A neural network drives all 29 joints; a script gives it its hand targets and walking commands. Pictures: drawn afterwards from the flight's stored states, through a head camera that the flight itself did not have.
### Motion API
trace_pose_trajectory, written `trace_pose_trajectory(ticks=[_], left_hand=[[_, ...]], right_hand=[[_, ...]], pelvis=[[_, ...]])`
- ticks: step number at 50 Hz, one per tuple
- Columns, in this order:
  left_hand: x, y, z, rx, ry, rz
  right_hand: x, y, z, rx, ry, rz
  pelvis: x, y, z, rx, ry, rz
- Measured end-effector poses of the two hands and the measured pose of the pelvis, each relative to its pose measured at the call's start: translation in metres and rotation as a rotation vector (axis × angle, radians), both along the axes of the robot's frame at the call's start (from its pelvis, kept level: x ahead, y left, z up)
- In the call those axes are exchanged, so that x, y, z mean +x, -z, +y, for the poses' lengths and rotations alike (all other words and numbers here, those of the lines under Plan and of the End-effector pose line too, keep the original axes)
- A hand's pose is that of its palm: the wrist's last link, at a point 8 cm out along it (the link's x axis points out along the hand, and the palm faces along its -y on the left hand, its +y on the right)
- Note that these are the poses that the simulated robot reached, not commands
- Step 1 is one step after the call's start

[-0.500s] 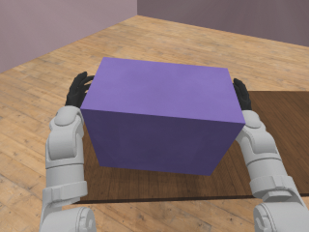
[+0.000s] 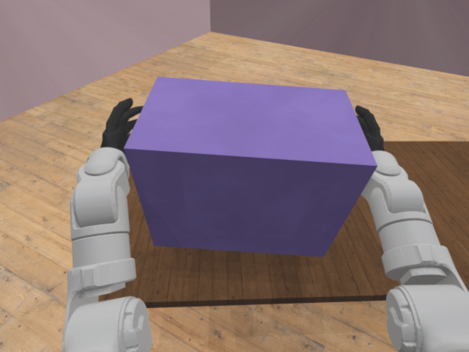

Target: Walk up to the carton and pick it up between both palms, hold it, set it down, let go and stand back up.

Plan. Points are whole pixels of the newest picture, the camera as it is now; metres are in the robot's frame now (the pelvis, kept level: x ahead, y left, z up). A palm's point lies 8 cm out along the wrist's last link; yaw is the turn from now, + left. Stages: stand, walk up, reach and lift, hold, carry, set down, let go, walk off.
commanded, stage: reach and lift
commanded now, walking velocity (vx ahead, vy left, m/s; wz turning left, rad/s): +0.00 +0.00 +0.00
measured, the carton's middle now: (245, 171) +0.38 -0.01 +0.16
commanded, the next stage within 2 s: hold in 0.44 s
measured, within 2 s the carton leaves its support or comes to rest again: neither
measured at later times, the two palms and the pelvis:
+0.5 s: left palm (109, 145) +0.36 +0.20 +0.23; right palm (366, 143) +0.37 -0.20 +0.22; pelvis +0.00 +0.00 +0.00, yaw +0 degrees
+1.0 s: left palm (106, 135) +0.35 +0.20 +0.25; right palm (373, 133) +0.37 -0.20 +0.24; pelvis +0.00 +0.00 +0.00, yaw +0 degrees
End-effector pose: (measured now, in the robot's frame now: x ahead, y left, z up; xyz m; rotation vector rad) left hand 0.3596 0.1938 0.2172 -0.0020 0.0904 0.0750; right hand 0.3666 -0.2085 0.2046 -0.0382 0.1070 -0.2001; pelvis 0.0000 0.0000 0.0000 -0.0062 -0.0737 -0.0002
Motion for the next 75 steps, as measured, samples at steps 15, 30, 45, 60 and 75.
trace_pose_trajectory(ticks=[15,30,45,60,75], left_hand=[[-0.001,-0.009,0.005,-0.008,-0.014,-0.003],[-0.005,-0.015,0.006,-0.014,-0.020,-0.004],[-0.010,-0.028,0.005,-0.022,-0.019,-0.007],[-0.006,-0.037,0.007,-0.011,-0.027,-0.003],[-0.005,-0.032,0.005,-0.019,-0.026,-0.004]], right_hand=[[0.005,-0.013,0.005,-0.006,-0.013,0.002],[0.003,-0.022,0.007,-0.003,-0.019,0.004],[-0.003,-0.036,0.005,-0.006,-0.017,0.005],[0.005,-0.042,0.007,-0.007,-0.030,0.013],[0.005,-0.043,0.005,-0.011,-0.025,0.017]], pelvis=[[0.003,0.000,-0.002,-0.002,-0.006,0.003],[0.004,0.000,0.000,-0.004,-0.004,0.006],[0.000,0.000,-0.001,-0.003,0.005,-0.001],[0.003,0.000,-0.001,-0.003,0.002,0.010],[0.009,0.000,-0.003,-0.007,-0.002,0.005]])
